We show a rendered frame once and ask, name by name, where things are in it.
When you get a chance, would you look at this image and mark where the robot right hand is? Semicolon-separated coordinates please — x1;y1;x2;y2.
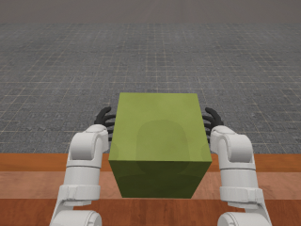
202;107;224;144

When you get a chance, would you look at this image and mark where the robot right forearm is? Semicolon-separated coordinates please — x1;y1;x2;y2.
210;125;273;226

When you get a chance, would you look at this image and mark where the carton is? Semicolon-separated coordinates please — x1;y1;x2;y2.
108;92;213;199

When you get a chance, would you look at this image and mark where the robot left hand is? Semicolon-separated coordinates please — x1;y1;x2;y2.
94;106;117;141

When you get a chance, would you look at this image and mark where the robot left forearm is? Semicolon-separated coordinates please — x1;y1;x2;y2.
49;124;109;226

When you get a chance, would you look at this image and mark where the robot right upper arm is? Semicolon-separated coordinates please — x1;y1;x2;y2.
217;212;271;226

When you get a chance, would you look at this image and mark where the robot left upper arm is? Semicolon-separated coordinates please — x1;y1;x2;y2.
51;210;103;226

